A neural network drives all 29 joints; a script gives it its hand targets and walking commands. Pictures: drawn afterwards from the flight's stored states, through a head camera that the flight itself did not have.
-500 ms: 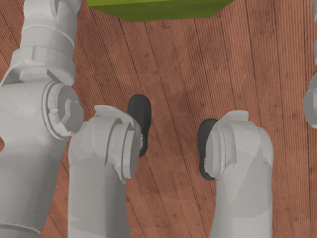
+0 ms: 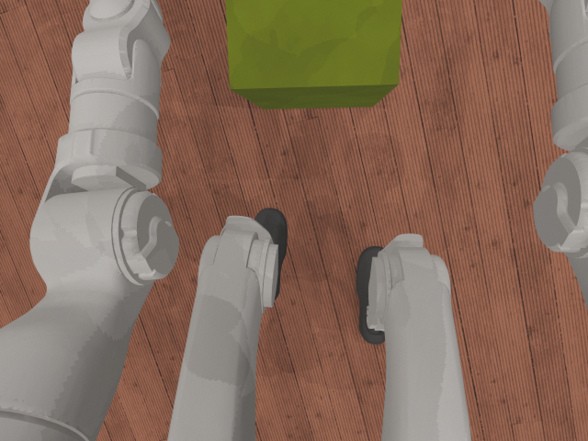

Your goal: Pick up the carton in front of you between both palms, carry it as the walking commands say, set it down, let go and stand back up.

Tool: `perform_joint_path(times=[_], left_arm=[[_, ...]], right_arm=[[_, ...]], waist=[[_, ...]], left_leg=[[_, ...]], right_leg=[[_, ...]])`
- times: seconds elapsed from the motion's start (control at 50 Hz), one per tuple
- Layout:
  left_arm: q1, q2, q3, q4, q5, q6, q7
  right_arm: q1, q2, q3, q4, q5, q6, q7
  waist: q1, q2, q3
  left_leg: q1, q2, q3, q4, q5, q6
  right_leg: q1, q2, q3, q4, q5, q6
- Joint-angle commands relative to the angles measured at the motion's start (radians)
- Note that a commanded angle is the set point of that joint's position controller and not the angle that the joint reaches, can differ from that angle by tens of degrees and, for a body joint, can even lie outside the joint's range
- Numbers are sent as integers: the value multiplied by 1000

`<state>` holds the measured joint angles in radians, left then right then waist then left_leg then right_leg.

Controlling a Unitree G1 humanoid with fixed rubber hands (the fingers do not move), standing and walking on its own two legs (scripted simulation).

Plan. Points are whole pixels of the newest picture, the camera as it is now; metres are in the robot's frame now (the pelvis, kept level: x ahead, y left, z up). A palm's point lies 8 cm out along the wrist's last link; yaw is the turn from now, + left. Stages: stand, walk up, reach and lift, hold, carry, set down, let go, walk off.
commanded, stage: set down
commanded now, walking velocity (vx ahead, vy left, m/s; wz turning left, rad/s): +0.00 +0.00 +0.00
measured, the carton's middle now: (315, 31) +0.58 +0.05 -0.34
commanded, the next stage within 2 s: let go in 0.52 s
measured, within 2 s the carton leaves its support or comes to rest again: neither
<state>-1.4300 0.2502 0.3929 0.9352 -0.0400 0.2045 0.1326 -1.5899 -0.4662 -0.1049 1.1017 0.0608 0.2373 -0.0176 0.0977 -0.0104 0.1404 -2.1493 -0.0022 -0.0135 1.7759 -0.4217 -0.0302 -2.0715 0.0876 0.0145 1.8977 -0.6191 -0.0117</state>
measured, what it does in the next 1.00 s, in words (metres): rises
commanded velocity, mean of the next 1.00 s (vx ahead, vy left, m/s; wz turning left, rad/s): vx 0.00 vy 0.00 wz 0.00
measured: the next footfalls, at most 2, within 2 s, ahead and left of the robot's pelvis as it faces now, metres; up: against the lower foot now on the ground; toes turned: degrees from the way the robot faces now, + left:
none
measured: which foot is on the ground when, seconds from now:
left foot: down 0.00-1.00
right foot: down 0.00-1.00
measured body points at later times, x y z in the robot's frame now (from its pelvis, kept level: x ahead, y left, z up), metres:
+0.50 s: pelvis +0.02 +0.01 +0.14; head +0.36 +0.01 +0.43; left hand +0.56 +0.23 +0.03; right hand +0.63 -0.17 +0.04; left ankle +0.13 +0.13 -0.43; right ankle +0.07 -0.10 -0.43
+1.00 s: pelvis +0.07 +0.02 +0.25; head +0.31 +0.02 +0.62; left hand +0.44 +0.25 +0.13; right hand +0.48 -0.18 +0.13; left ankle +0.13 +0.13 -0.43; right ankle +0.07 -0.10 -0.43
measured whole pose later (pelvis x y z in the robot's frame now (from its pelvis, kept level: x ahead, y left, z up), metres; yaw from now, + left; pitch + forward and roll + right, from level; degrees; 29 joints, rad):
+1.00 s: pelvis +0.07 +0.02 +0.25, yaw -2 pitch +35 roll -1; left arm -0.53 0.18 0.23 0.60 0.08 0.12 -0.07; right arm -0.63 -0.20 -0.25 0.68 -0.10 0.12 0.00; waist 0.06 0.01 -0.04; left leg -1.17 0.00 -0.01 0.76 -0.19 0.01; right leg -1.10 0.06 0.06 0.81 -0.32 0.01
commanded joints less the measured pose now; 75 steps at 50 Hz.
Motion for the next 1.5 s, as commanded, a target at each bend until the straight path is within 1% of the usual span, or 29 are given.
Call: perform_joint_path(times=[0.0, 0.12, 0.22, 0.36, 0.44, 0.48, 0.52, 0.56, 0.62, 0.7, 0.74, 0.78, 0.86, 0.96, 1.02, 1.14, 1.24, 1.3, 1.34, 1.42, 1.48], left_arm=[[-233, 147, 8, -157, 1, -6, -3], [-183, 138, -26, -232, -32, 28, -2], [-128, 112, -32, -264, -32, 40, -1], [-66, 70, -10, -282, 8, 35, -8], [-47, 55, 6, -296, 32, 32, -15], [-36, 43, 15, -284, 47, 29, -20], [-12, 28, 24, -279, 69, 23, -28], [29, 19, 32, -281, 95, 16, -42], [127, 22, 33, -299, 137, 3, -73], [305, 46, -5, -348, 178, -15, -128], [406, 54, -36, -382, 186, -29, -151], [493, 55, -64, -410, 181, -45, -168], [651, 37, -115, -435, 149, -75, -190], [871, 9, -162, -440, 108, -113, -207], [996, 5, -188, -457, 92, -135, -210], [1228, 9, -244, -522, 67, -173, -198], [1411, 12, -290, -579, 45, -194, -189], [1510, 20, -309, -606, 37, -199, -189], [1555, 27, -319, -617, 30, -200, -191], [1610, 43, -332, -623, 20, -192, -199], [1632, 54, -336, -624, 20, -177, -203]], right_arm=[[-289, -105, -19, -150, -6, -6, 5], [-253, -128, -26, -228, 3, 16, 19], [-198, -134, -47, -235, -5, 19, 39], [-138, -123, -88, -198, -41, 1, 75], [-130, -117, -108, -191, -64, -9, 90], [-122, -106, -119, -173, -79, -13, 98], [-94, -88, -138, -164, -104, -19, 103], [-46, -64, -159, -169, -134, -24, 99], [64, -14, -188, -214, -175, -30, 75], [272, 74, -210, -335, -205, -40, 16], [383, 105, -209, -407, -201, -55, -7], [469, 125, -196, -470, -188, -74, -17], [623, 150, -165, -540, -161, -114, -7], [854, 173, -147, -539, -155, -154, 17], [988, 176, -131, -534, -146, -176, 26], [1225, 174, -90, -559, -111, -217, 40], [1406, 177, -60, -600, -93, -243, 50], [1509, 177, -47, -633, -90, -252, 54], [1565, 176, -35, -652, -89, -253, 55], [1660, 181, -7, -683, -85, -242, 59], [1715, 181, 10, -704, -79, -225, 67]], waist=[[41, -123, -1225], [26, -120, -1348], [19, -103, -1346], [19, -84, -1270], [20, -86, -1242], [21, -88, -1199], [15, -88, -1175], [7, -86, -1186], [-3, -82, -1233], [-21, -64, -1278], [-24, -42, -1265], [-18, -22, -1216], [-17, -11, -1087], [-33, -21, -959], [-41, -13, -887], [-48, 28, -714], [-48, 44, -590], [-52, 36, -514], [-58, 16, -450], [-76, -30, -324], [-88, -39, -249]], left_leg=[[796, -52, 93, -92, 343, 16], [960, -60, 86, -199, 444, 15], [1079, -61, 69, -295, 515, 12], [1204, -54, 49, -447, 552, 6], [1260, -50, 47, -542, 545, 3], [1262, -47, 46, -588, 525, 1], [1273, -46, 47, -630, 515, -2], [1305, -47, 49, -666, 528, -2], [1363, -52, 57, -714, 580, 5], [1444, -54, 60, -776, 657, 19], [1514, -50, 48, -809, 693, 26], [1589, -41, 30, -843, 718, 32], [1698, -22, -1, -911, 706, 37], [1778, -12, -19, -984, 653, 30], [1833, -10, -28, -1023, 625, 26], [1935, -5, -38, -1106, 570, 19], [2004, -7, -32, -1176, 552, 11], [2049, -14, -25, -1223, 543, 6], [2068, -19, -18, -1256, 525, 3], [2111, -30, -5, -1315, 478, 3], [2158, -37, 0, -1344, 453, 6]], right_leg=[[501, 0, -21, -286, 337, 37], [591, 8, -33, -382, 426, 40], [591, 12, -40, -476, 461, 42], [606, 8, -39, -632, 461, 41], [684, 5, -35, -725, 468, 40], [712, 2, -33, -768, 462, 40], [750, -1, -30, -810, 470, 41], [807, -2, -27, -850, 505, 44], [924, -1, -18, -903, 598, 52], [1088, -1, -4, -966, 737, 63], [1111, -1, -1, -1001, 759, 66], [1095, 0, -4, -1041, 729, 65], [1069, -3, -12, -1122, 616, 57], [1128, -13, -7, -1192, 533, 48], [1172, -19, -3, -1228, 496, 43], [1288, -31, 3, -1303, 443, 29], [1434, -39, 9, -1366, 451, 21], [1539, -42, 10, -1409, 467, 22], [1600, -46, 10, -1442, 475, 22], [1692, -56, 12, -1506, 481, 25], [1727, -63, 13, -1541, 482, 24]])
